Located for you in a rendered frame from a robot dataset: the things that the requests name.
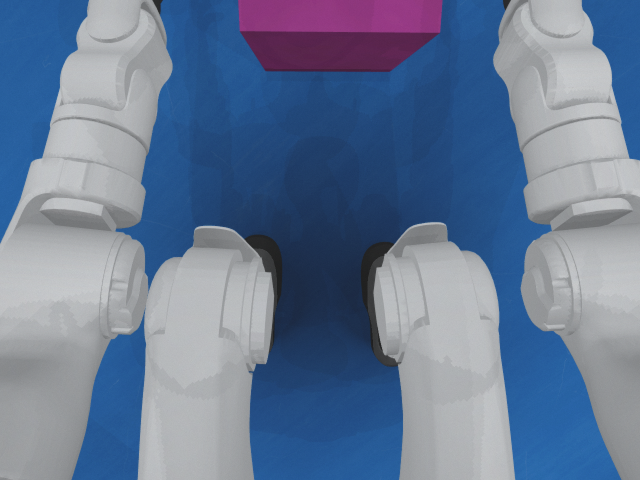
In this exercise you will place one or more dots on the robot right forearm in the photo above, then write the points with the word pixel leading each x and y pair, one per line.
pixel 566 117

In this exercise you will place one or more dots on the robot right shin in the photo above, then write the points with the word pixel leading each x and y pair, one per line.
pixel 435 232

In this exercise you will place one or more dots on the carton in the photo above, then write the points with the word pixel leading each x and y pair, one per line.
pixel 337 35

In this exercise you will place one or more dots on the left robot upper arm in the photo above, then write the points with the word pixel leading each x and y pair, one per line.
pixel 65 292

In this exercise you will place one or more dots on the left robot thigh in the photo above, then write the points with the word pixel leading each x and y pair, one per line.
pixel 197 386

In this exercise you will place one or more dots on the right robot upper arm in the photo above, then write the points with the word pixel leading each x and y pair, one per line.
pixel 584 284

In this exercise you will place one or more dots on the robot left forearm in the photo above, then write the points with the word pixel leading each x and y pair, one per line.
pixel 100 131

